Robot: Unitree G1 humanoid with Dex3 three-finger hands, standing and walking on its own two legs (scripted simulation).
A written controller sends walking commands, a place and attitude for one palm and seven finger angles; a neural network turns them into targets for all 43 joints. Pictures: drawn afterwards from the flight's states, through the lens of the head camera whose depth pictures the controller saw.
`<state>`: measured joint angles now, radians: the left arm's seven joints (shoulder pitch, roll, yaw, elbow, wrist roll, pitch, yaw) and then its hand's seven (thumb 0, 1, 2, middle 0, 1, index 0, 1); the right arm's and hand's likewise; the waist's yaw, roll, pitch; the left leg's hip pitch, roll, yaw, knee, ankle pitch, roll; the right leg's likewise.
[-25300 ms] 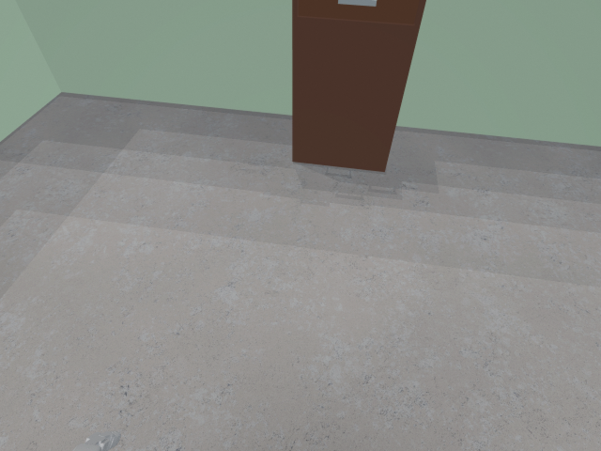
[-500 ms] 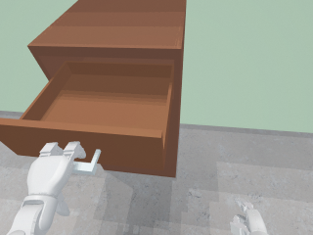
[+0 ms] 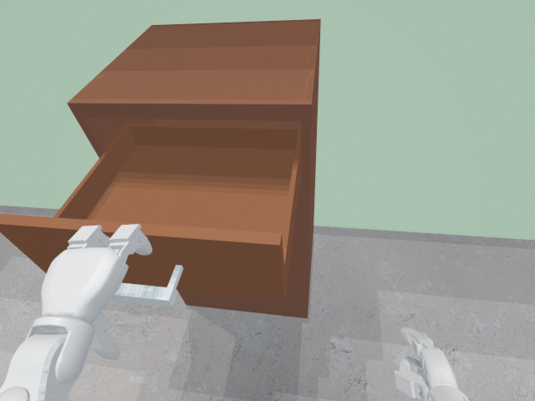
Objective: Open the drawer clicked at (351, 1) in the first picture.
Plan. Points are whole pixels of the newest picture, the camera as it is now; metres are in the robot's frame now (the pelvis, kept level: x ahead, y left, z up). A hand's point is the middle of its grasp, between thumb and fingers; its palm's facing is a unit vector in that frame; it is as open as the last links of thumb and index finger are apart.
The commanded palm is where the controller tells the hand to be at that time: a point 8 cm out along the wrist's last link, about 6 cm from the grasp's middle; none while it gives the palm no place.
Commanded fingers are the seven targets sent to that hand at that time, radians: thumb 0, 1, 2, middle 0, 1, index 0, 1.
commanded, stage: lift the hand off the handle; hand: left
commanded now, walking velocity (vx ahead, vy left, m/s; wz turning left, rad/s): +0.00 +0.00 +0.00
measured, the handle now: (135, 280) +0.25 +0.26 +0.04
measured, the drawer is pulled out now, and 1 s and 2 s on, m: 0.29 0.29 0.29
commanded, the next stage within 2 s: draw the hand back to the body in 0.72 s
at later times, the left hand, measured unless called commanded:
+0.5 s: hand (86, 253) +0.22 +0.26 +0.17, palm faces +0.14 -0.02 -0.99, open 13.8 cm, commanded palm +0.17 +0.26 +0.23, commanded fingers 0.00 -0.50 0.30 -0.30 -1.20 -0.30 -1.20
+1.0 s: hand (72, 253) +0.21 +0.26 +0.18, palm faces +0.13 -0.02 -0.99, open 13.8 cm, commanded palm +0.16 +0.27 +0.24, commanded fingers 0.00 -0.50 0.30 -0.30 -1.20 -0.30 -1.20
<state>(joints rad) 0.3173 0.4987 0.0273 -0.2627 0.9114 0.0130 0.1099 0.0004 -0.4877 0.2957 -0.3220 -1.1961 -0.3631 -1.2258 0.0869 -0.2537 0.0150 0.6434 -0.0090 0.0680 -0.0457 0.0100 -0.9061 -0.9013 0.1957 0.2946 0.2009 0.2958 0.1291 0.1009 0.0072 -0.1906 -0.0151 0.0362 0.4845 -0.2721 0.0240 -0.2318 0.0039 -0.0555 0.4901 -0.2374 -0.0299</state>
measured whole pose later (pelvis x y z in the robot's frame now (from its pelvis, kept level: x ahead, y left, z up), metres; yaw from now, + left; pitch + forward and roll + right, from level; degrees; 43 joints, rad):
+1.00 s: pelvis -0.01 +0.00 +0.00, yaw +1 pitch -4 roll +0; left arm 0.20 0.67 0.19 -0.41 0.71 0.01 -0.13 0.00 -0.49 0.30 -0.32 -1.20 -0.32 -1.20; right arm 0.09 -0.28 0.04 0.63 0.02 0.04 -0.02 0.01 -0.91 -0.90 0.20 0.29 0.20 0.30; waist 0.12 0.12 0.04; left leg -0.14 -0.02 0.01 0.44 -0.23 0.02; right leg -0.17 0.00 -0.08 0.43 -0.20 -0.03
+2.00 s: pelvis +0.01 +0.00 +0.01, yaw -1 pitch -5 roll -1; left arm 0.42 0.37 0.38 -0.58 -0.08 -0.17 0.08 0.00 0.21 0.60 -0.26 -0.74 -0.26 -0.74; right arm 0.18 -0.23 0.01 0.66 -0.01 -0.13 -0.05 0.01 -0.90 -0.90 0.20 0.29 0.20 0.30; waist 0.07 0.07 0.06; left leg -0.06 0.01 0.04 0.40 -0.26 0.02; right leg -0.08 0.03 -0.05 0.36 -0.19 -0.03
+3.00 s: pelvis -0.04 +0.02 +0.00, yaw -2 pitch +1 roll +0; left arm 0.58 0.47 0.51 -0.71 -0.04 -0.24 0.12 0.01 0.89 0.89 -0.22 -0.30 -0.21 -0.31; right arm 0.21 -0.23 -0.04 0.54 0.01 -0.07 -0.05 0.01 -0.91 -0.90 0.20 0.29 0.20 0.30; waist -0.01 -0.01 0.03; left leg -0.32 -0.03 0.08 0.51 -0.22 0.06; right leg -0.37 -0.01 -0.01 0.51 -0.16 0.00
